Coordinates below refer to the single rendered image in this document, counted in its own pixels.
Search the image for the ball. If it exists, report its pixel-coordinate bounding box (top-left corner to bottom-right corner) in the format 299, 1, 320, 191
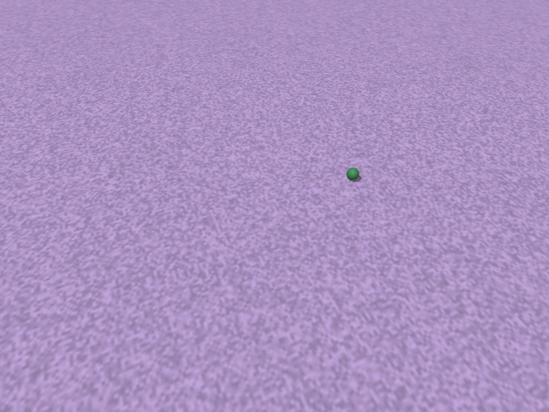
347, 167, 359, 180

